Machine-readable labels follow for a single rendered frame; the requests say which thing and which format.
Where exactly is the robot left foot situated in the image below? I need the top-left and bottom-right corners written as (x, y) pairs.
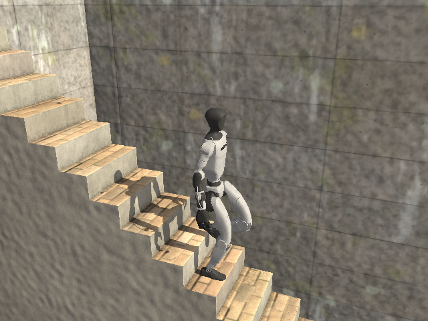
top-left (203, 223), bottom-right (220, 239)

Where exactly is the robot right hand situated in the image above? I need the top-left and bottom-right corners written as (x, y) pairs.
top-left (196, 209), bottom-right (213, 229)

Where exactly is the robot right forearm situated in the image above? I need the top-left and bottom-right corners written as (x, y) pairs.
top-left (193, 173), bottom-right (206, 210)

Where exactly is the humanoid robot torso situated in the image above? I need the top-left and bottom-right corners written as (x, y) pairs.
top-left (202, 132), bottom-right (227, 198)

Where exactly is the right robot upper arm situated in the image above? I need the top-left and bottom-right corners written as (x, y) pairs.
top-left (193, 141), bottom-right (215, 180)

